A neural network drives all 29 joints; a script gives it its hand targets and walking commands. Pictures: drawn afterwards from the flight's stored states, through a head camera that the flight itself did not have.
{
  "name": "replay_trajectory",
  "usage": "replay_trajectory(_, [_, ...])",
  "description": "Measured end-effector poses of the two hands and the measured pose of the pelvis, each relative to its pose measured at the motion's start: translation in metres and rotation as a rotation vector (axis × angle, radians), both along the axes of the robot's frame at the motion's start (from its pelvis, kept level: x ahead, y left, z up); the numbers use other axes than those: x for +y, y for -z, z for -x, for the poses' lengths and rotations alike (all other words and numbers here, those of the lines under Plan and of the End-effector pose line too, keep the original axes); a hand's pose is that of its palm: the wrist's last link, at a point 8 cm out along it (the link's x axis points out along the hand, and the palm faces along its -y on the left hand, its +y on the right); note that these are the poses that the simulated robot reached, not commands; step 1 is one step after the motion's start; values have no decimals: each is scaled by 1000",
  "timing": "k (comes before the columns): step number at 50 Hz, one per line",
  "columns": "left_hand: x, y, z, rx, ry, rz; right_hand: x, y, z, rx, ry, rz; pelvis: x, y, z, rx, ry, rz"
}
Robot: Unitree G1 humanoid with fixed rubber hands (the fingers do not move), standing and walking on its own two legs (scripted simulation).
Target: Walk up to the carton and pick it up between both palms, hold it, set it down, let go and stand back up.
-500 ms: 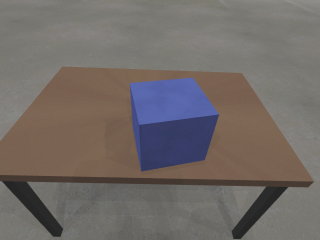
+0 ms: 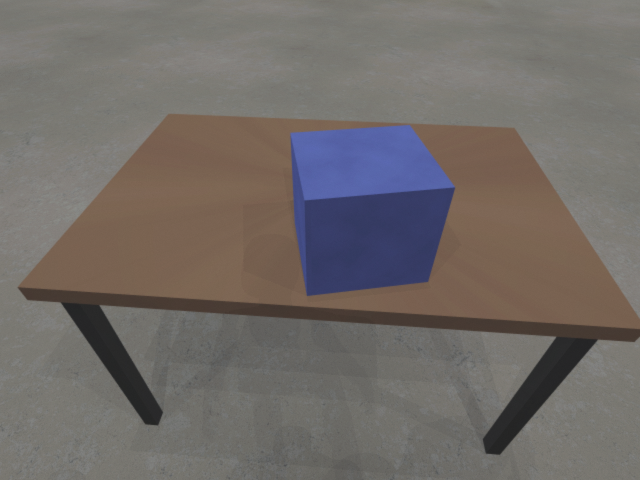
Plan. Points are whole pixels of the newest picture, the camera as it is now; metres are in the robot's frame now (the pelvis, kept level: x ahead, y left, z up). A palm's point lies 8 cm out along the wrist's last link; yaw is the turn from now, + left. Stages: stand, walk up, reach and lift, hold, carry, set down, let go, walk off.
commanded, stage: stand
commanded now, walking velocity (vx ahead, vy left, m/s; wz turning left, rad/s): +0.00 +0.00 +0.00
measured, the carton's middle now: (359, 208) +0.60 -0.05 +0.03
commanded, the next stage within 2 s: none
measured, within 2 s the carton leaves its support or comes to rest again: neither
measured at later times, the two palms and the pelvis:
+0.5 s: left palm out of the picture -0.15 +0.30 -0.16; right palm out of the picture +0.00 -0.19 -0.12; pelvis -0.04 +0.08 -0.01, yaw +6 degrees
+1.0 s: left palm (113, 465) +0.20 +0.30 -0.12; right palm out of the picture +0.01 -0.13 -0.14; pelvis +0.04 +0.09 -0.01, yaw -2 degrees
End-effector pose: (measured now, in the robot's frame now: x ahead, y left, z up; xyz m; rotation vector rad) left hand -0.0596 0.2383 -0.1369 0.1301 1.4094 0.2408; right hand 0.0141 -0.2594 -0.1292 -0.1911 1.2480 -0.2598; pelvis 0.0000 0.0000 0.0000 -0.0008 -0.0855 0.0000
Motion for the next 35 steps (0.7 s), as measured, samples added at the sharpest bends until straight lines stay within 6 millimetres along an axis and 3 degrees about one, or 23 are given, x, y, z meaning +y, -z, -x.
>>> replay_trajectory(4, [-10, 21, 58, 33, -103, -29, -12, 23, -20, -29, -47, 0, -9, 22, 12, 25, -21, -47])
replay_trajectory(7, [-29, 26, 97, 85, -195, -9, -7, 25, -39, -92, -140, 3, -3, 24, 18, -23, -60, 11])
replay_trajectory(10, [-41, 24, 120, 107, -261, 35, 12, 14, -46, -136, -179, -21, 5, 13, 15, -22, -74, 28])
replay_trajectory(12, [-41, 20, 122, 128, -271, 61, 25, 0, -46, -154, -173, -41, 9, 3, 14, -17, -81, 17])
replay_trajectory(16, [-25, 12, 103, 88, -248, 79, 41, -22, -35, -128, -191, -31, 21, -8, 21, 14, -114, 15])
replay_trajectory(21, [14, 11, 95, 93, -228, 93, 56, -24, -23, -32, -224, 43, 56, -1, 38, 47, -143, 49])
replay_trajectory(24, [49, 22, 96, 168, -173, 82, 68, -15, 1, 8, -187, 85, 77, 11, 39, 38, -123, 14])
replay_trajectory(26, [72, 23, 86, 199, -123, 66, 78, -12, 24, 61, -139, 93, 87, 13, 34, 36, -85, 7])
replay_trajectory(30, [116, 14, 35, 156, -9, 26, 101, -21, 64, 151, -25, 78, 98, 2, 18, 32, -59, 12])
replay_trajectory(35, [144, 4, -62, -38, 81, -22, 129, -30, 82, 193, 31, 29, 105, -8, 2, 23, -35, 13])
